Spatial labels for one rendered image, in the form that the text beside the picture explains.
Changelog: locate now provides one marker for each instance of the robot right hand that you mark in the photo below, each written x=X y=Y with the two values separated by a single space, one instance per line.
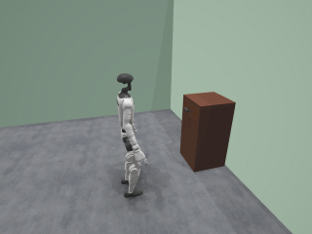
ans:
x=139 y=157

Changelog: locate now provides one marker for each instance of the handle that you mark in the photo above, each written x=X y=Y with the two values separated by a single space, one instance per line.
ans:
x=186 y=109

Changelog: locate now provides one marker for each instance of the cabinet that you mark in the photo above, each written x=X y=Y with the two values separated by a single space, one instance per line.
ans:
x=204 y=143

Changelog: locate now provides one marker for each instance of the right robot upper arm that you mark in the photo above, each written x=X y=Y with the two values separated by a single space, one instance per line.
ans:
x=127 y=112

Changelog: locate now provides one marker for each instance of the humanoid robot torso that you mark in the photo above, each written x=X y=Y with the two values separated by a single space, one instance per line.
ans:
x=121 y=114

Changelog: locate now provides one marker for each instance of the drawer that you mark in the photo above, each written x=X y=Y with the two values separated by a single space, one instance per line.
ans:
x=195 y=111

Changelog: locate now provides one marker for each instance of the left robot foot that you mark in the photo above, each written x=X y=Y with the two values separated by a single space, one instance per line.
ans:
x=124 y=181

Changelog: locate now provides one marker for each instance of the robot right forearm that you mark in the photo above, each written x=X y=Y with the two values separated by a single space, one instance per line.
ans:
x=131 y=137

